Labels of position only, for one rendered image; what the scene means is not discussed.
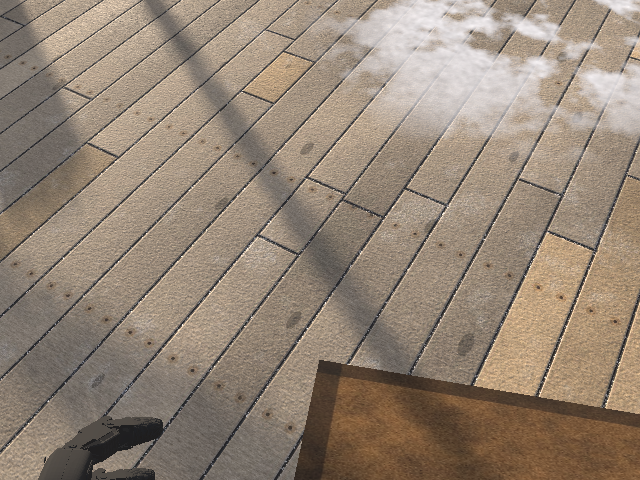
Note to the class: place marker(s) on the robot left hand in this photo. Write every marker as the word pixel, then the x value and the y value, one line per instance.
pixel 97 442

